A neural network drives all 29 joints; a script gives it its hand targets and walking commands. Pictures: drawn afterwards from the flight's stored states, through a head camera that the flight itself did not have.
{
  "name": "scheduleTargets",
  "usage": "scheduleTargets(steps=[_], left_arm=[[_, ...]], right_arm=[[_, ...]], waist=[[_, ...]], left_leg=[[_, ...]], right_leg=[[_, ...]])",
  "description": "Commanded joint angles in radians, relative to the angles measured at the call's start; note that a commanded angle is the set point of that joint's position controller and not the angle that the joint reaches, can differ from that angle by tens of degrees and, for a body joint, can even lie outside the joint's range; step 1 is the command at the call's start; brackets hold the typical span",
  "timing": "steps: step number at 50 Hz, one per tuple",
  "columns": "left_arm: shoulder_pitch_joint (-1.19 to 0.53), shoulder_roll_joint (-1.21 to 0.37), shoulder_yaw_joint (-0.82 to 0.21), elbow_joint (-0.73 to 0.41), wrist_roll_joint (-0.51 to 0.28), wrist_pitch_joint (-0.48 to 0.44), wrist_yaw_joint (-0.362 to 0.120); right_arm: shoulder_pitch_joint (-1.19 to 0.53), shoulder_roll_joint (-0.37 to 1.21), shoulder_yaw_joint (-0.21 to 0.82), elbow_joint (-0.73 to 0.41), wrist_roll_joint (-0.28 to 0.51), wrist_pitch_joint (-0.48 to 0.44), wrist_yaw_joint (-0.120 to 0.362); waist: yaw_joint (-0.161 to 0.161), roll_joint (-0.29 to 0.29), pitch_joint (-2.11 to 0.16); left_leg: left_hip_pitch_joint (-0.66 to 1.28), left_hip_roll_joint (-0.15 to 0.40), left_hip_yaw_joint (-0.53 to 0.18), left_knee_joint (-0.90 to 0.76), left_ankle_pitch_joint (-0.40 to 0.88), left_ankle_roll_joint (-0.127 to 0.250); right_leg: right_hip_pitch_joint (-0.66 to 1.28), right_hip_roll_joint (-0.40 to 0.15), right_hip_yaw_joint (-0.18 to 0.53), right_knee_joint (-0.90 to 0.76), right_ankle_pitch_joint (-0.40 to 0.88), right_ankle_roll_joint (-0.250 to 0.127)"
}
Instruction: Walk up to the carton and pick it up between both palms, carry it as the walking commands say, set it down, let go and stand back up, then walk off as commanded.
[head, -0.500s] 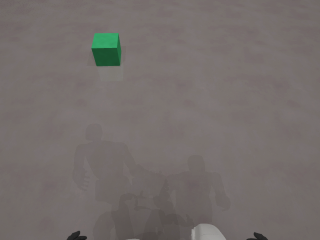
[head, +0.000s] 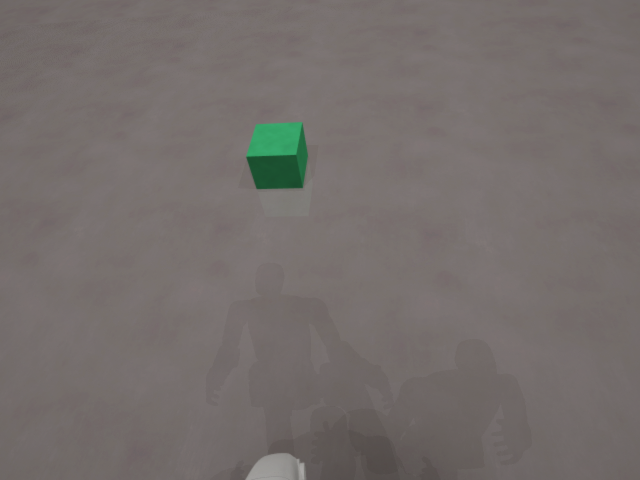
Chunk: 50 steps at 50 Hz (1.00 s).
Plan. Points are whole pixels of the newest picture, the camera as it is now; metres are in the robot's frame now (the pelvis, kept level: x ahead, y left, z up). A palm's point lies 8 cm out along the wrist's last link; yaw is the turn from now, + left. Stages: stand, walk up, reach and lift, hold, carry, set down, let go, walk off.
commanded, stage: walk up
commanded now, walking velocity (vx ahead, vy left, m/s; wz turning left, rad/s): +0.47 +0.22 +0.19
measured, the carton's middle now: (279, 155) +1.55 +0.23 -0.68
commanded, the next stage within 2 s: none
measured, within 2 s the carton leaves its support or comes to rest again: neither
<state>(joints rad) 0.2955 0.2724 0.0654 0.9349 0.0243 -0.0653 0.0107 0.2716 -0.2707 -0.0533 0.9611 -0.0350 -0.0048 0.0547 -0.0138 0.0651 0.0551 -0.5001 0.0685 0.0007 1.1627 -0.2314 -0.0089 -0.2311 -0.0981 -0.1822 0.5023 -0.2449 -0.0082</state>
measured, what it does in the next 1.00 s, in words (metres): walks ahead: left foot, then right foot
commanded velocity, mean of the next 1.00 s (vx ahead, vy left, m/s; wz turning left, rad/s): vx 0.49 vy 0.09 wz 0.09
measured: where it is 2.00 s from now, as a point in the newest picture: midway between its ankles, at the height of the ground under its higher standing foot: (299, 273)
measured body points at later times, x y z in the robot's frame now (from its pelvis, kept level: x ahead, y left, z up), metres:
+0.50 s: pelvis +0.23 +0.10 +0.00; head +0.25 +0.13 +0.45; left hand +0.31 +0.36 -0.14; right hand +0.26 -0.16 -0.13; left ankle +0.23 +0.21 -0.74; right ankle +0.24 -0.04 -0.65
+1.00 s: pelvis +0.47 +0.06 +0.01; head +0.50 +0.03 +0.46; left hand +0.45 +0.33 -0.11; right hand +0.54 -0.18 -0.16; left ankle +0.47 +0.23 -0.65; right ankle +0.48 -0.04 -0.74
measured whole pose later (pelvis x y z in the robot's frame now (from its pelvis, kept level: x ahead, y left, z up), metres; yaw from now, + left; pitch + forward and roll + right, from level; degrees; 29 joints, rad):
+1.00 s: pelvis +0.47 +0.06 +0.01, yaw +4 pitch +0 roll +2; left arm 0.36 0.22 0.06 1.02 0.02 -0.08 0.00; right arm 0.23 -0.25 -0.06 1.03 -0.04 -0.02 0.04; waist 0.02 0.05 0.04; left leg -0.52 0.10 0.04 1.08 -0.19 -0.02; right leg -0.20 -0.08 -0.14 0.42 -0.22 -0.02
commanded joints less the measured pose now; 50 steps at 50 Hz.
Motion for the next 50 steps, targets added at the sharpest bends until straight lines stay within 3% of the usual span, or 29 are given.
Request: scheduleTargets(steps=[1,7,10,12,13,14,15,16,17,19,20,21,24,27,29,30,32,35,36,38,39,40,41,42,43,45,48,50], left_arm=[[0.071,0.094,0.015,-0.022,-0.002,-0.026,0.002],[0.148,0.123,0.031,-0.009,0.003,-0.014,0.005],[0.181,0.154,0.041,-0.002,0.002,-0.008,0.005],[0.181,0.166,0.048,-0.006,-0.002,0.001,0.003],[0.151,0.155,0.046,-0.015,-0.009,0.006,-0.007],[0.16,0.103,0.026,-0.019,-0.014,0.009,-0.015],[0.185,0.049,0.006,-0.037,-0.007,0.007,-0.021],[0.168,0.006,-0.009,-0.097,0.002,-0.004,-0.025],[0.09,0.042,0.001,-0.097,0.002,-0.007,-0.02],[0.047,0.022,-0.004,-0.079,-0.004,-0.014,-0.028],[0.075,0.018,-0.003,-0.056,-0.002,-0.005,-0.033],[0.088,0.016,0.0,-0.039,0.004,0.01,-0.038],[0.006,0.007,0.009,-0.044,0.009,0.052,-0.047],[-0.124,-0.011,0.0,-0.079,0.008,0.061,-0.062],[-0.225,-0.017,-0.01,-0.114,0.001,0.054,-0.075],[-0.27,-0.016,-0.01,-0.126,-0.004,0.052,-0.076],[-0.305,-0.001,-0.001,-0.136,-0.008,0.046,-0.07],[-0.291,0.005,0.001,-0.122,-0.008,0.034,-0.055],[-0.265,0.012,0.003,-0.11,-0.006,0.029,-0.05],[-0.054,0.046,0.019,-0.02,0.005,0.01,-0.032],[0.117,0.132,0.049,0.03,0.022,-0.004,-0.018],[0.264,0.267,0.078,0.048,0.033,-0.002,-0.006],[0.226,0.241,0.058,0.051,0.012,0.009,-0.006],[0.118,0.185,0.043,0.028,0.005,0.007,-0.005],[0.036,0.122,0.03,0.02,-0.003,0.001,-0.005],[-0.022,0.049,0.017,0.015,-0.007,-0.012,-0.01],[0.083,0.053,0.012,0.044,-0.008,-0.029,-0.012],[0.134,0.062,0.015,0.053,-0.006,-0.028,-0.008]], right_arm=[[0.003,-0.009,0.004,-0.049,-0.002,0.018,0.02],[-0.221,0.021,0.042,-0.123,0.016,0.013,0.054],[-0.271,0.005,0.037,-0.145,0.017,0.004,0.049],[-0.239,-0.017,0.023,-0.14,0.013,-0.004,0.039],[-0.162,-0.036,0.009,-0.113,0.005,-0.019,0.028],[-0.01,-0.091,-0.015,-0.046,-0.012,-0.046,0.01],[0.17,-0.181,-0.045,0.007,-0.03,-0.065,-0.007],[0.258,-0.297,-0.086,0.021,-0.01,-0.064,-0.029],[0.225,-0.263,-0.077,0.013,0.01,-0.059,-0.038],[0.064,-0.131,-0.033,-0.022,0.013,-0.066,-0.038],[0.021,-0.095,-0.022,-0.028,0.015,-0.073,-0.04],[0.011,-0.085,-0.016,-0.019,0.02,-0.082,-0.039],[0.088,-0.092,-0.019,0.013,0.019,-0.104,-0.043],[0.104,-0.066,-0.012,0.025,0.014,-0.106,-0.048],[0.104,-0.049,-0.01,0.041,0.013,-0.097,-0.047],[0.12,-0.05,-0.015,0.05,0.011,-0.096,-0.047],[0.151,-0.073,-0.025,0.067,0.011,-0.095,-0.048],[0.172,-0.091,-0.029,0.089,0.013,-0.084,-0.055],[0.18,-0.094,-0.027,0.098,0.015,-0.079,-0.057],[0.172,-0.083,-0.012,0.11,0.013,-0.071,-0.057],[0.179,-0.051,0.002,0.099,0.005,-0.075,-0.056],[0.242,0.002,0.018,0.075,0.022,-0.066,-0.057],[0.222,-0.032,0.002,0.099,0.016,-0.058,-0.061],[0.181,-0.031,-0.001,0.102,0.01,-0.058,-0.051],[0.14,-0.015,-0.006,0.102,0.006,-0.057,-0.044],[0.131,0.009,-0.008,0.106,-0.002,-0.04,-0.025],[0.057,0.016,-0.007,0.066,-0.009,-0.009,-0.011],[-0.028,0.02,-0.001,0.027,-0.007,0.002,0.001]], waist=[[0.01,-0.238,0.017],[0.035,-0.249,0.091],[0.04,-0.253,0.081],[0.023,-0.248,0.052],[-0.011,-0.23,-0.006],[-0.051,-0.124,-0.13],[-0.109,0.108,-0.253],[-0.118,0.33,-0.279],[-0.097,0.251,-0.227],[-0.038,0.089,-0.11],[-0.015,0.043,-0.093],[0.002,0.036,-0.085],[0.001,0.002,-0.038],[-0.012,0.08,0.024],[-0.027,0.143,0.063],[-0.036,0.131,0.078],[-0.042,0.081,0.074],[-0.043,0.063,0.052],[-0.034,0.051,0.035],[0.04,-0.033,-0.094],[0.114,-0.161,-0.19],[0.129,-0.358,-0.276],[0.086,-0.182,-0.265],[0.056,-0.164,-0.178],[0.029,-0.168,-0.094],[-0.004,-0.218,-0.038],[0.013,-0.217,-0.026],[0.035,-0.231,0.0]], left_leg=[[-0.088,0.053,-0.007,-0.066,0.081,-0.012],[0.012,0.033,0.08,-0.493,0.165,-0.027],[0.062,0.027,0.098,-0.586,0.12,-0.022],[0.118,0.017,0.105,-0.621,0.065,-0.013],[0.23,0.001,0.126,-0.665,0.05,0.005],[0.472,0.003,0.11,-0.673,0.016,0.042],[0.711,0.155,-0.126,-0.737,-0.139,0.086],[0.793,0.408,-0.571,-0.911,-0.262,0.159],[0.717,0.401,-0.564,-0.944,-0.308,0.187],[0.517,0.283,-0.346,-0.927,-0.104,0.16],[0.45,0.25,-0.262,-0.917,-0.009,0.139],[0.404,0.23,-0.204,-0.919,0.088,0.128],[0.392,0.276,-0.199,-0.944,0.258,0.134],[0.38,0.24,-0.112,-0.998,0.185,0.127],[0.322,0.148,0.01,-1.04,0.058,0.113],[0.306,0.137,0.028,-1.059,0.057,0.116],[0.328,0.167,-0.004,-1.042,0.146,0.132],[0.397,0.198,-0.028,-0.969,0.235,0.141],[0.399,0.195,-0.023,-0.918,0.275,0.138],[0.334,0.12,0.059,-0.61,0.358,0.104],[0.14,0.062,0.08,-0.316,0.174,0.064],[-0.151,-0.097,0.059,-0.022,-0.295,0.013],[-0.126,-0.012,-0.071,0.098,-0.275,0.012],[-0.121,0.016,-0.07,0.107,-0.182,0.012],[-0.112,0.051,-0.051,0.084,-0.09,0.006],[-0.053,0.064,-0.015,0.025,0.01,0.003],[-0.07,0.055,0.02,-0.054,0.057,-0.01],[-0.112,0.053,0.037,-0.125,0.092,-0.022]], right_leg=[[0.024,-0.257,0.205,-0.282,0.219,-0.045],[0.021,-0.235,0.094,-0.364,0.121,-0.031],[0.071,-0.264,0.084,-0.344,0.143,-0.041],[0.094,-0.276,0.084,-0.289,0.145,-0.036],[0.077,-0.227,0.033,-0.181,0.11,-0.033],[-0.001,-0.126,-0.044,0.082,0.031,-0.027],[-0.223,-0.056,-0.027,0.412,-0.19,-0.01],[-0.499,0.033,0.042,0.676,-0.354,0.003],[-0.561,-0.027,0.138,0.798,-0.311,-0.013],[-0.513,-0.079,0.185,0.772,-0.112,-0.01],[-0.449,-0.087,0.195,0.721,-0.067,0.004],[-0.397,-0.076,0.183,0.689,-0.05,0.019],[-0.426,-0.072,0.185,0.628,0.01,0.052],[-0.444,-0.059,0.162,0.478,0.123,0.063],[-0.342,-0.031,0.112,0.284,0.173,0.062],[-0.29,-0.016,0.087,0.221,0.175,0.064],[-0.239,-0.01,0.071,0.161,0.154,0.066],[-0.191,-0.003,0.068,0.096,0.097,0.046],[-0.139,0.005,0.059,0.068,0.072,0.034],[0.144,0.017,0.028,-0.027,0.089,-0.023],[0.335,-0.139,0.229,-0.05,0.036,-0.062],[0.491,-0.48,0.788,-0.229,0.023,-0.101],[0.382,-0.455,0.766,-0.227,-0.034,-0.117],[0.272,-0.388,0.649,-0.243,-0.031,-0.111],[0.179,-0.326,0.506,-0.263,0.034,-0.097],[0.079,-0.235,0.324,-0.276,0.168,-0.06],[0.075,-0.219,0.247,-0.264,0.304,-0.054],[0.078,-0.223,0.239,-0.292,0.259,-0.062]])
